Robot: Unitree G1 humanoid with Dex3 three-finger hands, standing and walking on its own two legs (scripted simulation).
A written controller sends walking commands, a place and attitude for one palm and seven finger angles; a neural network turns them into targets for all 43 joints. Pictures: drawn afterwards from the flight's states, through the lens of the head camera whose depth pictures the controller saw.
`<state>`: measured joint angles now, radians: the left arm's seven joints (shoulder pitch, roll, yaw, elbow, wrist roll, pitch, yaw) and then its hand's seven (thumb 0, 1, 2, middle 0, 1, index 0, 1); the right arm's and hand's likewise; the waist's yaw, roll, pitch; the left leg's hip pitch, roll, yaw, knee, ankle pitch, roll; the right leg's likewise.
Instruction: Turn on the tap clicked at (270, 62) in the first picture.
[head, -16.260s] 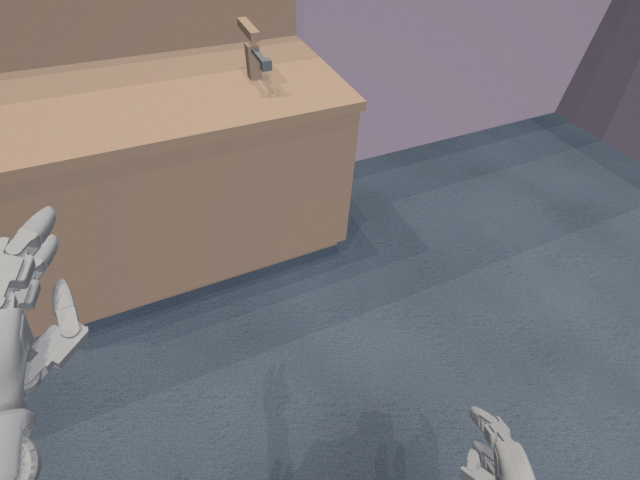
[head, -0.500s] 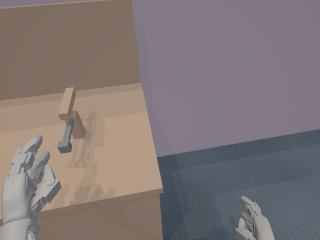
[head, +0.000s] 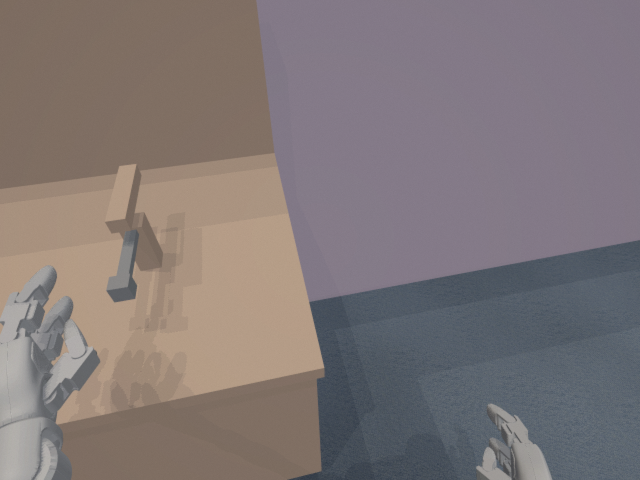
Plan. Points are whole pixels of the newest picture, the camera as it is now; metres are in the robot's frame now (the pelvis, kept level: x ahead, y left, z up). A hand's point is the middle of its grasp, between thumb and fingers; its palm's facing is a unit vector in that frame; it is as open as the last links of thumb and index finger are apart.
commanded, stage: reach beside the lever's end, fingers flat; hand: left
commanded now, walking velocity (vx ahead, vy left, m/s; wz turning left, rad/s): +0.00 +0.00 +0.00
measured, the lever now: (122, 288) +0.34 +0.32 +0.05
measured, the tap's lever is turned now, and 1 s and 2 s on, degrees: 0 0 0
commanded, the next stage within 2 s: push the lever round in 1.64 s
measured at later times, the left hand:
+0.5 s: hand (93, 334) +0.25 +0.29 +0.08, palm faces +0.51 -0.85 -0.11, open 7.6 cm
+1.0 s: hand (108, 308) +0.30 +0.31 +0.06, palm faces +0.52 -0.84 -0.13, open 7.7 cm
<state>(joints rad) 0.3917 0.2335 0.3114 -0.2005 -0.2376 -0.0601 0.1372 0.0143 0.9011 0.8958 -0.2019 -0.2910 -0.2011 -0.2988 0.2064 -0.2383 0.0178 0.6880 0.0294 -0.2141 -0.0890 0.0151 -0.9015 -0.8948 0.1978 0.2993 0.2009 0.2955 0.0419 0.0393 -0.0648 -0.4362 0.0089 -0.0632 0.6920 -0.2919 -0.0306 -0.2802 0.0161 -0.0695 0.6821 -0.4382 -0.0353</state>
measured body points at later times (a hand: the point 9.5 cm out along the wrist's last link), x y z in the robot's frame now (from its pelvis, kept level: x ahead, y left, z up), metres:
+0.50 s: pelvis -0.01 +0.02 +0.00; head +0.00 +0.01 +0.45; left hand +0.21 +0.34 +0.09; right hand +0.16 -0.22 -0.10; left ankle +0.04 +0.14 -0.72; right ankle -0.05 -0.09 -0.72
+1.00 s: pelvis -0.01 +0.02 -0.01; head +0.03 +0.02 +0.43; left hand +0.27 +0.36 +0.06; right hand +0.13 -0.24 -0.12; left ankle +0.04 +0.14 -0.72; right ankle -0.05 -0.09 -0.72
